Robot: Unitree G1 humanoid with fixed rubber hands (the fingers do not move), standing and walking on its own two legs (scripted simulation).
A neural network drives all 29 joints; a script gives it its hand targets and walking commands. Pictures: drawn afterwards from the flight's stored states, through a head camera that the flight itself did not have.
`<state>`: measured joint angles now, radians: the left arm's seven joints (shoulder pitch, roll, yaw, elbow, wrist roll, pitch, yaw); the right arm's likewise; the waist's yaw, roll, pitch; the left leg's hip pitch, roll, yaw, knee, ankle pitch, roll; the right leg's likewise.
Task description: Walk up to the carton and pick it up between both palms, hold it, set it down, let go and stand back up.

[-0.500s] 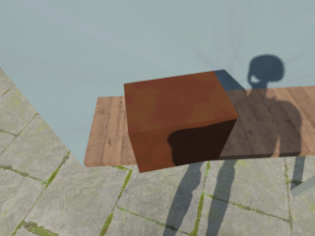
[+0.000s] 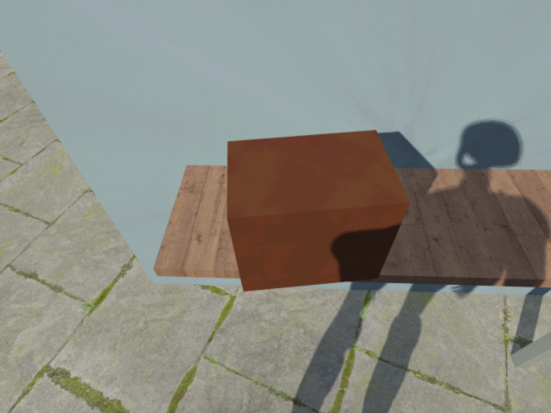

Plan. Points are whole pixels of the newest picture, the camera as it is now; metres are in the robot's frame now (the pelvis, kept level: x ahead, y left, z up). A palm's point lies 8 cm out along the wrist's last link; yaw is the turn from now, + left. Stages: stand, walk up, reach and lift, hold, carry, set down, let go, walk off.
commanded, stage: walk up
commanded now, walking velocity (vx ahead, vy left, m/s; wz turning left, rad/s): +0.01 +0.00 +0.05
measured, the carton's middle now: (307, 214) +0.44 -0.02 +0.01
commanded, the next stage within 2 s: none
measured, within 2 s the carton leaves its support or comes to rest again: neither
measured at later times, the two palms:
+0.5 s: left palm out of the picture -0.06 +0.20 -0.15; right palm out of the picture -0.04 -0.19 -0.15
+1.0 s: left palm out of the picture -0.04 +0.20 -0.15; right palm out of the picture +0.00 -0.21 -0.15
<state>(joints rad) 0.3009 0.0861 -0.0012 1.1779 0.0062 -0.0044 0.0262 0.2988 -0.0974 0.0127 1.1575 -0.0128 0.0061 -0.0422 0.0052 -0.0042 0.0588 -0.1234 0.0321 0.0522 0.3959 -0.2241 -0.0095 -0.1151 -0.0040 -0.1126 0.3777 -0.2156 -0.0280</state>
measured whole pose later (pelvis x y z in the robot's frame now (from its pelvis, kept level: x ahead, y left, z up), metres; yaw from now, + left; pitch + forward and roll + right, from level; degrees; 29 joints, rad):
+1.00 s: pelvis +0.00 +0.00 +0.00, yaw +5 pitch -1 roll -1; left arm 0.29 0.09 0.03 1.15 0.01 -0.01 0.05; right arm 0.27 -0.11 -0.01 1.13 -0.02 0.00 -0.04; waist 0.00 0.01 0.07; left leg -0.21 0.01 -0.03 0.47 -0.24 -0.01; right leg -0.16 -0.03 -0.19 0.43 -0.25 -0.03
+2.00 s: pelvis +0.00 -0.02 -0.01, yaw +10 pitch +1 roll +0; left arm 0.27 0.14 0.07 1.11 0.01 0.00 0.04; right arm 0.26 -0.15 -0.04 1.04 -0.02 0.01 -0.03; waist 0.00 0.03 0.05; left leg -0.27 -0.02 -0.12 0.47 -0.22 -0.02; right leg -0.15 -0.02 -0.14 0.43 -0.29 -0.01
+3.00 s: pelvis -0.01 -0.14 +0.00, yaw +11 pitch -2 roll +1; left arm 0.30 0.10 0.01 1.13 0.01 -0.02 0.03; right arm 0.22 -0.13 -0.01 1.16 -0.01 0.01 -0.05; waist 0.02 0.00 0.06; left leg -0.10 0.02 0.08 0.34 -0.19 -0.01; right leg -0.08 -0.01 -0.07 0.38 -0.26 -0.03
